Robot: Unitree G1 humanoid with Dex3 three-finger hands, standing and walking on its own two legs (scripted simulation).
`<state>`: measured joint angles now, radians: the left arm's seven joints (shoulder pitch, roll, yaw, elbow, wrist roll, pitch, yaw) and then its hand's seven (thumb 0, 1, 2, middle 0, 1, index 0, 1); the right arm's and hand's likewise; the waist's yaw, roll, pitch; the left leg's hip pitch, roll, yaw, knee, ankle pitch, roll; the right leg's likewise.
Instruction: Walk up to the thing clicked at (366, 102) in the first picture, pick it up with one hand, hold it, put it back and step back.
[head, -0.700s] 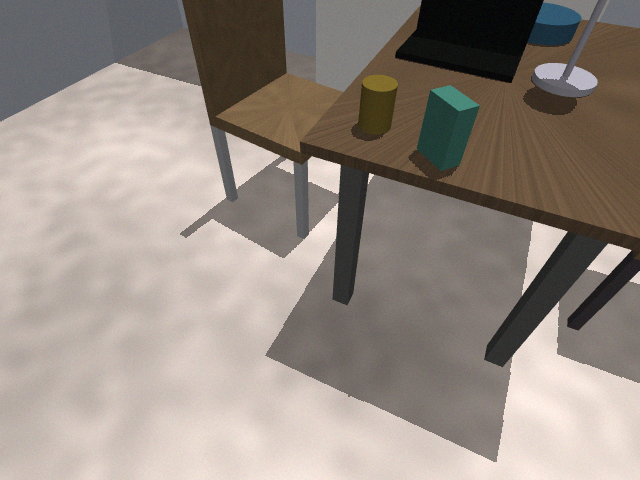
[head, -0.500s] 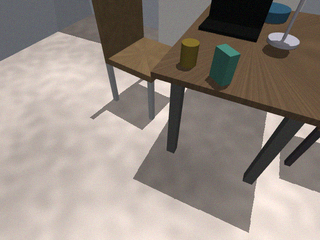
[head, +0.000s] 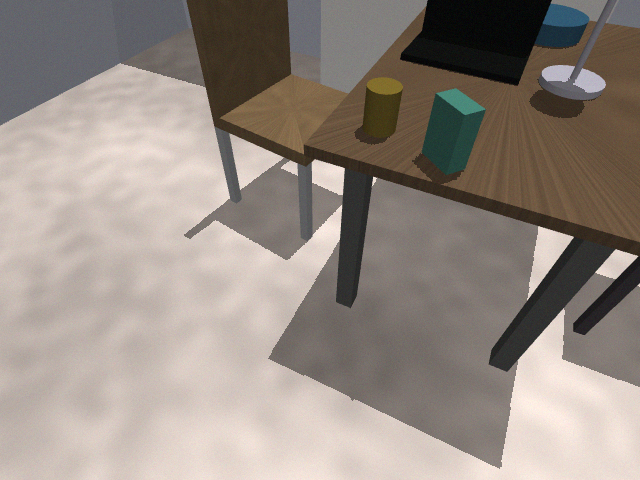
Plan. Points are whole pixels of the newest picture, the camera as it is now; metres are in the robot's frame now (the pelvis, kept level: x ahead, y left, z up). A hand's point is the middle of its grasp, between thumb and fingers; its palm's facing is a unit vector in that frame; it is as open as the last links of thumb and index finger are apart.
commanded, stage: stand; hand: left
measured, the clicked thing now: (381, 108) +0.89 -0.13 +0.00
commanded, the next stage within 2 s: walk up in 0.42 s
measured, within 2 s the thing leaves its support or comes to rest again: neither
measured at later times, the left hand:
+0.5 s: hand out of the picture +0.08 +0.25 -0.16, palm faces -0.07 -0.94 -0.34, open 7.4 cm
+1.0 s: hand (206, 449) +0.21 +0.18 -0.16, palm faces -0.24 -0.91 -0.35, open 7.4 cm
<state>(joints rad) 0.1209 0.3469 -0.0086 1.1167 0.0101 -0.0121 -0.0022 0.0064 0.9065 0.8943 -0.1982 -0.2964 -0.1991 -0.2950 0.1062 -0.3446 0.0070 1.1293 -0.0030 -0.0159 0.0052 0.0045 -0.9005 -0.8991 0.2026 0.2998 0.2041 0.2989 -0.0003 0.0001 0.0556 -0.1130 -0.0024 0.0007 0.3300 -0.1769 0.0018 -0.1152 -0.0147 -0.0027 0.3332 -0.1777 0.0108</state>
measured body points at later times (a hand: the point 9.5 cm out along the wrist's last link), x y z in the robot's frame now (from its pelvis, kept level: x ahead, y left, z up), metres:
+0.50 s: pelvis +0.01 -0.01 +0.00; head +0.02 -0.01 +0.45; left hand +0.08 +0.30 -0.13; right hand +0.08 -0.31 -0.13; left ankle +0.00 +0.12 -0.75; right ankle +0.00 -0.12 -0.73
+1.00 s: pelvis +0.14 -0.08 -0.02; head +0.15 -0.09 +0.43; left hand +0.22 +0.23 -0.13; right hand +0.14 -0.41 -0.13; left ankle +0.25 +0.03 -0.72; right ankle +0.10 -0.20 -0.75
